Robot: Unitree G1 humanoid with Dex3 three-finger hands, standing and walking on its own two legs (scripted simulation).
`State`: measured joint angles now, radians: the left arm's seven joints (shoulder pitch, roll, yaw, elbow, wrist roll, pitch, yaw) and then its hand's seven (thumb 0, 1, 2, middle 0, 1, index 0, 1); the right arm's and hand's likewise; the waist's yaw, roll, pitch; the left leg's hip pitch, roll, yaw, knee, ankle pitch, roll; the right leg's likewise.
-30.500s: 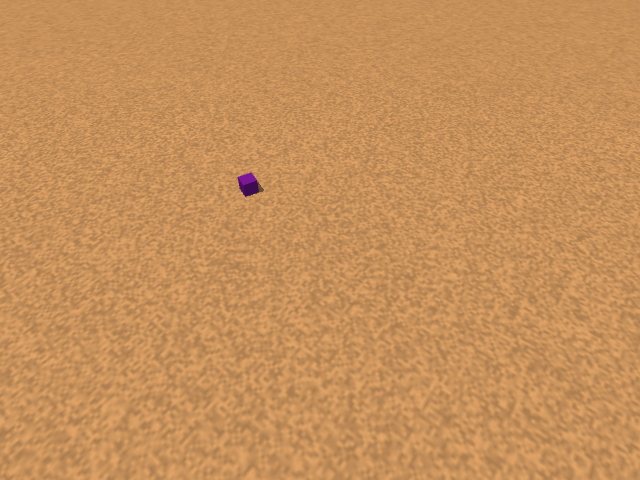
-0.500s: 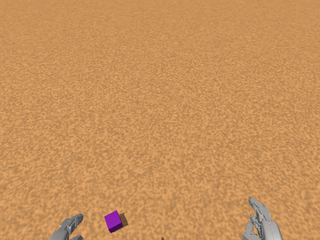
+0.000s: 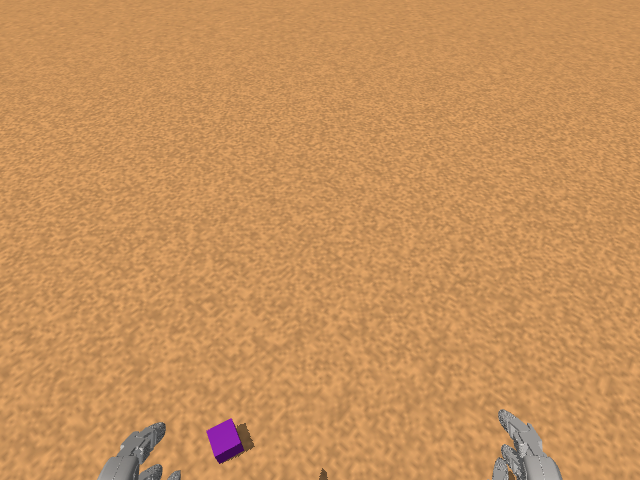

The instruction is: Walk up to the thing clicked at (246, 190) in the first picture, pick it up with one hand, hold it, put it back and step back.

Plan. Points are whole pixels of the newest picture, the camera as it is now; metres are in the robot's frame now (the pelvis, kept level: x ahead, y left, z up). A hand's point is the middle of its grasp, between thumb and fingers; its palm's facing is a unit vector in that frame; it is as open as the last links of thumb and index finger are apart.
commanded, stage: home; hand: left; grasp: from above
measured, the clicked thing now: (225, 440) +0.40 +0.25 -0.68
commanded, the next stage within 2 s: stand in 1.32 s
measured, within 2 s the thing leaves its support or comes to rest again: neither
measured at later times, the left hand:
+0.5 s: hand out of the picture +0.16 +0.18 -0.05, palm faces +0.05 -0.98 -0.20, open 9.0 cm
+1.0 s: hand out of the picture +0.16 +0.18 -0.05, palm faces +0.04 -0.98 -0.20, open 8.5 cm
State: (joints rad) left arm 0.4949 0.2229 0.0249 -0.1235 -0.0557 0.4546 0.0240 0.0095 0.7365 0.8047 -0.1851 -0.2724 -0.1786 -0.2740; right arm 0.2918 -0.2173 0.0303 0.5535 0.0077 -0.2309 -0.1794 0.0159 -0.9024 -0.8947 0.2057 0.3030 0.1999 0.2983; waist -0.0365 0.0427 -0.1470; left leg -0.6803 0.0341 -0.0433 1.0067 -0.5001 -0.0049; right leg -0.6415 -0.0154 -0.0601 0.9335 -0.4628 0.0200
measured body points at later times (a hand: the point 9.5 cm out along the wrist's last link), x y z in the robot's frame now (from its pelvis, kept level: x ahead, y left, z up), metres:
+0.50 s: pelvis +0.00 +0.00 +0.00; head +0.01 +0.01 +0.45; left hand +0.15 +0.23 -0.03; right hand +0.16 -0.24 -0.06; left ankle +0.00 +0.12 -0.68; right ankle +0.00 -0.14 -0.68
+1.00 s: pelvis +0.00 +0.00 +0.00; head +0.01 +0.01 +0.45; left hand +0.15 +0.23 -0.03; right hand +0.16 -0.24 -0.07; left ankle +0.00 +0.12 -0.68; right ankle +0.00 -0.14 -0.68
